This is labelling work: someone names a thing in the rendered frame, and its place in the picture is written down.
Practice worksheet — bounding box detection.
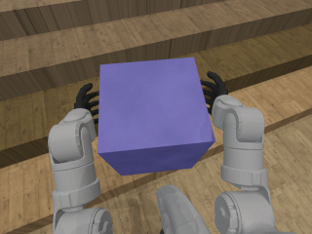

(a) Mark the right robot forearm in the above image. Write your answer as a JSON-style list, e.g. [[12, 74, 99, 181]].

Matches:
[[212, 95, 275, 223]]

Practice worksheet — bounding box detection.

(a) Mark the robot left hand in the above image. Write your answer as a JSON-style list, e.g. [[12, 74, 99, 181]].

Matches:
[[74, 83, 99, 124]]

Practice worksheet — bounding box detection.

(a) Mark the robot right shin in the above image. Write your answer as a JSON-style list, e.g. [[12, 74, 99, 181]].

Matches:
[[160, 184, 174, 234]]

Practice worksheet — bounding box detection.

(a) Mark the carton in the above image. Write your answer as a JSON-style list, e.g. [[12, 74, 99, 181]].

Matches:
[[97, 57, 215, 176]]

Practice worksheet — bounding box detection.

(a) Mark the right robot thigh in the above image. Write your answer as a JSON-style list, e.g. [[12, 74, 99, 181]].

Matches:
[[156, 184, 211, 234]]

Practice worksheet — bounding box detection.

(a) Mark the robot right hand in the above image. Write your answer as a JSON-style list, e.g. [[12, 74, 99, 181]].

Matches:
[[200, 71, 228, 116]]

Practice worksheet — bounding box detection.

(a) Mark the left robot forearm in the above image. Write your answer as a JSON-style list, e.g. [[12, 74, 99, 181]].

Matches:
[[48, 108, 101, 234]]

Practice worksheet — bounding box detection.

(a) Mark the robot left upper arm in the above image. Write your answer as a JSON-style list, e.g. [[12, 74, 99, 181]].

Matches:
[[55, 207, 113, 234]]

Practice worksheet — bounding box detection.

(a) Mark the robot right upper arm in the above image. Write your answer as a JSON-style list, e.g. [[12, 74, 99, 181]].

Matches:
[[214, 191, 297, 234]]

